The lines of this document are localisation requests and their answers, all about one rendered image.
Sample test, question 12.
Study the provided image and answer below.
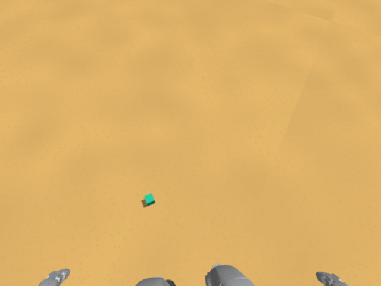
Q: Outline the cube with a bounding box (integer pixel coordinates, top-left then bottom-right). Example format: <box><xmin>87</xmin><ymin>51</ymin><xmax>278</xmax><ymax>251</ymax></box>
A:
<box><xmin>144</xmin><ymin>193</ymin><xmax>155</xmax><ymax>206</ymax></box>

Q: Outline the right robot hand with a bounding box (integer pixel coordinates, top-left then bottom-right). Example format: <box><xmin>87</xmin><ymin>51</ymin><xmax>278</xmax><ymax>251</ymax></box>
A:
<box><xmin>316</xmin><ymin>272</ymin><xmax>348</xmax><ymax>286</ymax></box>

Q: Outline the left robot hand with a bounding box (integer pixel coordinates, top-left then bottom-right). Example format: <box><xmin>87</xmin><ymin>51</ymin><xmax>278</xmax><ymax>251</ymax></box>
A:
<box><xmin>39</xmin><ymin>269</ymin><xmax>70</xmax><ymax>286</ymax></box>

